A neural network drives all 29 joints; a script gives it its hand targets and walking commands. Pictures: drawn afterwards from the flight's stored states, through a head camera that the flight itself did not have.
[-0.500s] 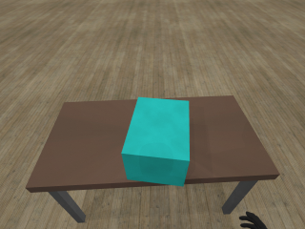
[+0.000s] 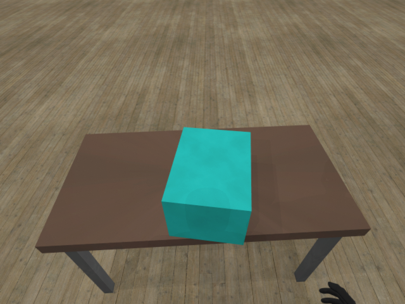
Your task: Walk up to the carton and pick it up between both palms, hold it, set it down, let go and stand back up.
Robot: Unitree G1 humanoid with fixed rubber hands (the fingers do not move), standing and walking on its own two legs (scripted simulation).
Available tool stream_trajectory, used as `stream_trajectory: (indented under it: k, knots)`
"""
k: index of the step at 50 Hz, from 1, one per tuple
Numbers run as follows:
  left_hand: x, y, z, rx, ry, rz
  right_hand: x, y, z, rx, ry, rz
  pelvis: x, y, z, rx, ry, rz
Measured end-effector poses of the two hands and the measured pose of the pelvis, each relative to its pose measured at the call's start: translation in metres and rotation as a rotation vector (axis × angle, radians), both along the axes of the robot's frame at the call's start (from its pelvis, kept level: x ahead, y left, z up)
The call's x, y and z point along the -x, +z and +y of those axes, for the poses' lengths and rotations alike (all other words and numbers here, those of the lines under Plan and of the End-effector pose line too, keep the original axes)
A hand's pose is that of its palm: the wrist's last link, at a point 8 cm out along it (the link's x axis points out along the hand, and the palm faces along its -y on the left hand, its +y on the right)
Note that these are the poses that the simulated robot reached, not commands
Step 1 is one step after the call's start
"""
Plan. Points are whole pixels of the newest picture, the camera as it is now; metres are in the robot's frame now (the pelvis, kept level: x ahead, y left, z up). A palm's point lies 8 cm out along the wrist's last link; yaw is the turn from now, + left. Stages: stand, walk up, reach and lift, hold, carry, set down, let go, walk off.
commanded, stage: stand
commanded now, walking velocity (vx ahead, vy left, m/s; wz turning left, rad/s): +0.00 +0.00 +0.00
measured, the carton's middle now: (211, 182) +0.51 -0.02 -0.12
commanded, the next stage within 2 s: none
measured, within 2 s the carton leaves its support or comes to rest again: neither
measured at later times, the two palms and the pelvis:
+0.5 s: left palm out of the picture +0.10 +0.28 -0.11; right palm out of the picture +0.12 -0.27 -0.09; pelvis +0.00 +0.00 +0.00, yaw +0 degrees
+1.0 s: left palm out of the picture +0.09 +0.28 -0.11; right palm out of the picture +0.11 -0.27 -0.09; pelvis +0.00 +0.00 +0.00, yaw +0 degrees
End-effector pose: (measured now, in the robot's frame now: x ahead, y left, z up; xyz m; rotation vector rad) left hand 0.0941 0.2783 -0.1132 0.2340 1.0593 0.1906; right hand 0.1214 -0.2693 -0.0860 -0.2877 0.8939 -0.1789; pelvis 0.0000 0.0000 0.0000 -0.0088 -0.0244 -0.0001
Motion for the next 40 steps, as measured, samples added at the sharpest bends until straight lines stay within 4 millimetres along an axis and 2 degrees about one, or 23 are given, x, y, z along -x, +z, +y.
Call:
stream_trajectory:
  k: [16, 40]
  knots:
    - [-0.011, 0.003, 0.002, -0.004, 0.001, -0.013, 0.0, -0.001, 0.0, -0.003, 0.002, 0.006, 0.0, 0.001, 0.0, 0.0, 0.0, 0.004]
    - [0.001, 0.002, 0.003, -0.007, 0.002, 0.024, 0.007, -0.004, -0.001, -0.007, -0.002, 0.022, 0.003, 0.002, 0.0, 0.0, 0.0, 0.006]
